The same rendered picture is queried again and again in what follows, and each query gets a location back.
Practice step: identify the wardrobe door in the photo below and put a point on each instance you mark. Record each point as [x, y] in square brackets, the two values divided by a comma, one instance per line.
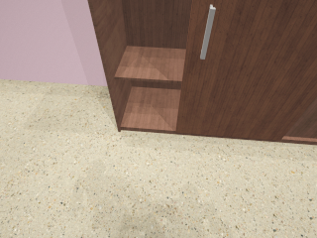
[259, 74]
[306, 125]

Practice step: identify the handle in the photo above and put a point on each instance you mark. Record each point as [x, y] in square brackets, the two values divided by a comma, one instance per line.
[208, 29]

